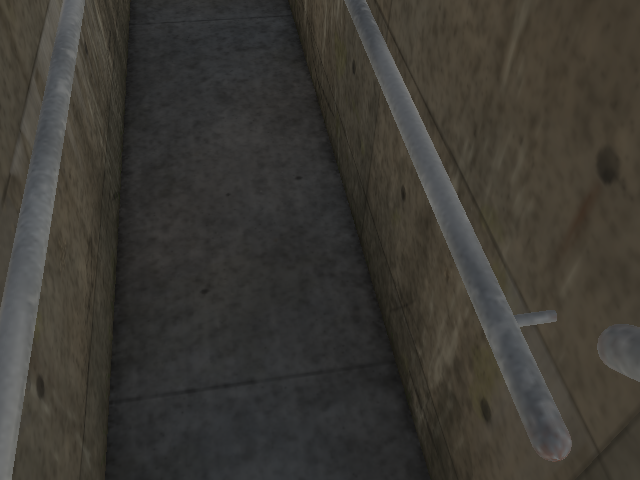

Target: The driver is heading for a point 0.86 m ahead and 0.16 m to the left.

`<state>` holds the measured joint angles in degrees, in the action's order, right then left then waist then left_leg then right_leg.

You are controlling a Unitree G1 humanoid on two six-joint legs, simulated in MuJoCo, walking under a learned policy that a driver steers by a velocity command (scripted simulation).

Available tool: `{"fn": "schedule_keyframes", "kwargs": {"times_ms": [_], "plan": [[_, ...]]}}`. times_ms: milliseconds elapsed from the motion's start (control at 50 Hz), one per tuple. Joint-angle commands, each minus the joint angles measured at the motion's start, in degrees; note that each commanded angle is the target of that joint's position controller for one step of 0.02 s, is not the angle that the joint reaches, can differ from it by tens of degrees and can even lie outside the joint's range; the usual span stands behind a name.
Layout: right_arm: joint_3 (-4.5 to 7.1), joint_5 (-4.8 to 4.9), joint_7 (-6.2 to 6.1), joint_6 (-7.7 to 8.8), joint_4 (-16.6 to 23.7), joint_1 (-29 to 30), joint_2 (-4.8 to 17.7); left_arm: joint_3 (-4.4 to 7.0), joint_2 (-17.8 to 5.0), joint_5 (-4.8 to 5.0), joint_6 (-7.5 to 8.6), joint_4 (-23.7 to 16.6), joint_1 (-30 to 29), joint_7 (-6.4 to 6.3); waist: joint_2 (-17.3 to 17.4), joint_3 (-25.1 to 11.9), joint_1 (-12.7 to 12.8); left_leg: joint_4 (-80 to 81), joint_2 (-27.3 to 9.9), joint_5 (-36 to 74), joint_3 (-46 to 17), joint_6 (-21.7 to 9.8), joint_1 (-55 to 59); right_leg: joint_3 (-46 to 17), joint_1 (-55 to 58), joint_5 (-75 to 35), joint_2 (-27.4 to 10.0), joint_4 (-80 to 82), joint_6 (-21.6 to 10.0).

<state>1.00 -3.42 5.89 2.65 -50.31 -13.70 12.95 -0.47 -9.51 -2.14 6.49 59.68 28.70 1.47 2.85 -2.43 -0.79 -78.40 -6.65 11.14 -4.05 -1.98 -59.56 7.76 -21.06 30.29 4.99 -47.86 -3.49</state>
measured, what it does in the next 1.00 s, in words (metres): goes down: left foot 0.22 m lower, then right foot 0.21 m lower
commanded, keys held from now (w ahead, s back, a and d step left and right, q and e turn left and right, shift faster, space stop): w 1.00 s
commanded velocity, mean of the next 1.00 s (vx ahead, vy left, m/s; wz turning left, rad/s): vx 0.29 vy -0.04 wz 0.00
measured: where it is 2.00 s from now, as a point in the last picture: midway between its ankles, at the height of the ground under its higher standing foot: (248, 385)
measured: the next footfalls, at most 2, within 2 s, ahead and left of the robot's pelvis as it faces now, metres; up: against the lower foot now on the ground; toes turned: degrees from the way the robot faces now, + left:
left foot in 0.20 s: +0.19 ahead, +0.12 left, -0.22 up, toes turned +1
right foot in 0.62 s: +0.46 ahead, -0.06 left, -0.43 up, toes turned -5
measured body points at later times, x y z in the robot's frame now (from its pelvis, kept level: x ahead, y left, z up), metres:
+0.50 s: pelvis +0.26 +0.05 -0.24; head +0.26 +0.06 +0.21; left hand +0.41 +0.26 -0.37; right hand +0.17 -0.16 -0.39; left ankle +0.15 +0.12 -0.90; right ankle +0.41 -0.08 -0.90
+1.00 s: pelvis +0.47 +0.12 -0.40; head +0.47 +0.09 +0.05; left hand +0.44 +0.39 -0.52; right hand +0.67 -0.08 -0.51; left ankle +0.55 +0.29 -1.07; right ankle +0.41 -0.05 -1.12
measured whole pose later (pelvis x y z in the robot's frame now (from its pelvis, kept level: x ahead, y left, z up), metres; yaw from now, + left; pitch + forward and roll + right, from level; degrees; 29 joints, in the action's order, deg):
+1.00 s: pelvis +0.47 +0.12 -0.40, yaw +0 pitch +1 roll +1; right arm 1.3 0.8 -1.1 -1.4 -42.7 -4.5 9.6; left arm 1.7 -12.7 1.8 -1.5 48.9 25.6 -5.0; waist 2.5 -1.5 4.5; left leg -53.0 -2.4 -12.8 -3.0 3.9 -35.0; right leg 1.2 -13.4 23.6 -7.8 -36.0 4.4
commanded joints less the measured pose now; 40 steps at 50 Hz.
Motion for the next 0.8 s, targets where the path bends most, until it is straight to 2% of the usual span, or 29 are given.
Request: {"fn": "schedule_keyframes", "kwargs": {"times_ms": [20,40,60,80,100,160,200,220,240,260,320,340,360,380,400,420,440,460,560,580,600,620,640,660,700,720,740,760,800], "plan": [[0.01,1.8,-7.21,-0.7,4.33,1.28,1.12,3.38,-10.46,9.38,-0.94,-2.59,-3.28,-5.3,-0.97,-1.01,-4.37,23.45,-0.24,17.38,-3.46,2.62,27.53,-15.2,-8.1,-17.9,-14.22,10.29,-3.75],[0.76,1.51,-7.57,-0.55,3.51,2.21,3.69,3.29,-8.86,8.8,-1.96,-4.99,-7.69,-5.54,-4.46,-0.54,-3.58,27.55,1.41,20.98,-1.37,2.0,32.2,-10.84,-8.9,-12.55,-11.09,5.71,-2.55],[0.58,-2.8,-2.54,0.11,0.82,-2.68,4.71,0.58,-7.44,-2.39,-0.91,-9.94,-15.5,-2.31,-8.18,9.48,-2.54,30.06,2.31,26.4,7.53,1.67,34.23,-2.1,-23.65,-1.7,-7.11,-5.71,-4.57],[1.16,1.41,-5.87,-0.88,0.93,2.97,3.79,3.06,-4.33,5.88,-2.74,-5.59,-6.35,-3.69,-6.58,0.45,1.11,31.83,6.02,23.09,6.34,1.4,41.73,-6.07,-10.92,-7.23,-6.8,2.75,-2.49],[1.1,0.86,-6.82,-1.57,4.07,7.03,3.46,2.78,-5.23,5.93,-4.16,-5.75,-3.98,-4.7,-10.41,7.18,2.87,32.62,3.71,20.41,3.25,1.06,36.64,-10.03,-9.57,-8.75,-9.18,-0.87,-3.03],[3.12,1.63,-8.3,-0.36,-0.41,-10.19,7.17,3.54,-5.19,1.38,-4.86,-5.29,-4.67,-6.47,-6.58,10.89,-2.32,46.82,4.07,4.57,4.4,0.38,41.39,-9.12,-2.6,-17.19,-6.92,-23.9,-4.64],[4.38,2.36,-7.7,0.97,-3.73,-21.82,8.08,4.27,-3.67,1.9,-5.89,-3.19,-2.95,-7.4,-1.19,9.03,-7.49,66.01,-1.61,13.82,-2.38,-4.36,55.98,-10.14,-4.73,-20.21,-2.37,-51.99,-5.96],[3.78,1.77,-6.39,1.62,-6.99,-27.3,10.08,3.85,1.25,3.09,-5.5,-4.55,2.2,-5.52,15.95,3.12,-3.71,40.14,-4.41,45.27,-2.13,-2.25,75.45,-6.97,-27.79,22.94,5.27,-72.92,-4.45],[3.45,2.66,-5.68,1.54,-5.93,-25.55,9.88,3.3,1.22,3.13,-4.51,-6.99,3.32,-5.37,21.21,4.57,-0.85,34.75,-7.79,47.49,-8.15,-2.05,78.65,-5.64,-46.02,19.62,1.28,-73.02,-4.67],[4.55,0.3,-0.5,0.7,-2.62,-34.32,16.81,3.83,-8.84,-2.16,-3.44,-8.71,-5.5,3.42,28.76,-18.07,-12.11,37.25,-13.11,46.11,-14.34,-19.62,88.57,-9.14,-54.38,15.97,1.21,-100.65,-2.39],[3.28,-1.55,0.51,1.12,-4.06,-21.48,9.76,2.7,-6.65,1.19,-4.42,-13.54,-11.36,3.49,-4.54,6.44,-1.7,45.29,-15.22,5.21,-23.43,-14.88,54.2,-13.71,-67.03,-14.28,-10.26,-80.64,1.13],[0.77,1.33,-1.31,2.37,-4.25,-11.91,-1.12,-0.09,0.98,-5.78,-2.69,-12.83,-7.38,5.25,-2.26,8.84,4.03,48.06,-7.97,-14.48,-10.49,-12.02,36.44,-12.5,-54.95,-26.79,-14.33,-55.53,-4.13],[-1.03,1.12,-2.51,3.46,0.4,2.82,-5.09,0.35,-0.73,-6.32,-2.28,-10.9,-7.04,5.58,-3.78,12.48,7.34,49.92,-1.01,-24.76,-2.01,-12.61,7.98,-9.06,-31.26,-40.17,-14.44,-34.61,-4.07],[-0.81,0.3,-3.12,4.9,-0.48,3.16,-4.12,0.81,-0.72,-4.41,-3.23,-10.29,-7.66,5.52,-0.6,10.42,6.2,52.44,4.55,-36.86,5.0,-12.68,-6.76,-3.56,-7.2,-48.45,-11.44,-25.87,-1.49],[-0.02,5.88,-6.8,2.44,-4.3,-10.07,2.59,3.37,-1.88,1.01,-3.8,-11.53,-17.08,0.14,4.04,3.89,3.25,57.26,0.77,-33.4,-4.11,-12.36,9.17,-2.85,2.09,-42.39,-7.52,-22.24,7.43],[1.11,6.66,-8.6,1.87,-6.04,-12.77,4.97,3.36,-2.54,0.62,-3.98,-11.75,-21.89,-2.27,5.87,7.18,0.7,53.38,-1.37,-32.82,-7.78,-12.72,19.1,-8.77,-6.9,-48.64,-11.21,-19.29,8.43],[-1.6,2.65,-6.79,4.73,-2.7,-5.79,0.84,1.28,-4.53,-6.18,-3.27,-14.14,-23.75,4.42,-4.84,11.26,0.72,34.16,3.8,-34.64,-0.29,-8.35,17.01,-9.98,-18.78,-65.76,-13.42,-14.62,2.47],[-0.15,1.84,-6.33,5.41,-1.39,-8.34,5.19,2.89,-6.57,-7.53,-2.78,-11.7,-19.25,5.51,-6.31,5.75,0.92,27.09,4.28,-34.95,-0.91,-6.02,23.25,-3.83,-18.12,-62.77,-8.86,-14.06,1.18],[-1.07,2.63,-6.57,2.19,-6.65,-21.3,4.03,0.92,-5.39,-5.05,-5.34,-18.59,-30.47,5.9,-1.02,10.01,-6.7,22.03,0.14,-39.43,-21.03,-13.89,41.53,-4.98,-19.78,-50.72,-9.5,23.46,-0.16],[-0.56,4.21,-5.91,1.98,-6.03,-19.2,4.57,1.22,-5.45,-3.54,-4.86,-17.33,-24.26,5.25,-6.32,6.06,-4.99,9.07,3.67,-38.77,-17.28,-12.58,44.95,-4.11,-11.74,-55.65,-10.58,36.03,-0.27],[1.28,0.91,-6.87,0.23,-6.58,-20.76,3.18,2.83,-3.11,7.08,-3.14,-14.44,-19.04,-1.38,2.7,3.19,-4.84,8.14,10.03,-24.19,-11.46,-12.72,43.42,-7.18,3.52,-47.9,-9.02,39.84,3.73],[2.06,5.04,-7.0,0.35,-8.38,-17.29,-2.07,4.97,-13.33,8.0,-4.27,-9.9,-0.13,-0.36,-8.82,0.4,2.91,-13.32,11.94,-33.66,-10.63,-3.54,25.14,-8.8,21.68,-77.54,-15.24,33.02,-0.02],[1.43,8.68,-7.46,-0.16,-9.19,-16.71,-6.62,5.54,-15.28,3.35,-5.99,-5.22,17.17,0.11,-10.12,-9.19,12.06,-46.18,22.43,-75.9,-4.56,2.85,4.41,-16.18,48.32,-106.67,-26.87,13.81,-7.58],[0.34,5.84,-7.95,0.13,-4.12,-19.04,-2.06,5.38,-13.32,1.27,-4.56,-4.5,11.2,-2.38,-0.42,-12.67,2.78,-44.89,15.72,-71.55,-0.13,-1.6,-10.06,-23.14,56.64,-104.68,-33.97,8.01,-9.63],[0.05,-0.24,-7.63,-0.97,-2.71,-9.54,-2.97,5.71,-12.71,3.03,-5.28,-6.72,7.38,-6.0,-3.57,-8.54,4.48,-45.82,11.13,-60.1,0.68,-1.97,-17.66,-26.55,45.81,-66.59,-32.29,15.69,-13.03],[-1.11,7.42,-7.34,-1.2,3.78,-4.57,-7.97,2.88,-10.48,4.63,-7.66,-7.84,-1.5,-4.57,-24.86,-13.86,0.62,-48.82,6.08,-67.28,-10.97,6.52,-7.01,-20.2,34.56,-90.14,-30.91,10.64,-14.6],[-0.27,10.18,-8.46,-3.27,3.56,-9.01,-3.11,3.58,-12.85,1.32,-8.45,-10.5,-9.92,-4.81,-25.64,-14.55,-3.89,-42.14,6.94,-51.72,-16.45,8.44,-5.26,-25.28,24.24,-68.79,-33.53,15.13,-14.09],[2.15,10.53,-9.85,-4.49,3.91,-1.85,4.5,2.15,-9.02,-1.47,-8.71,-13.96,-9.57,-4.59,-9.97,-8.58,1.52,-46.98,11.73,-46.65,-11.89,10.12,-2.63,-22.84,15.45,-75.0,-32.09,17.74,-14.2],[0.97,5.87,-10.32,-7.83,6.73,-0.75,-1.65,1.34,-11.7,-0.76,-10.64,-15.7,-11.27,-5.96,0.39,-1.83,-2.19,-31.68,10.01,-35.0,-7.53,11.94,4.32,-17.66,3.22,-61.58,-27.75,17.23,-9.57]]}}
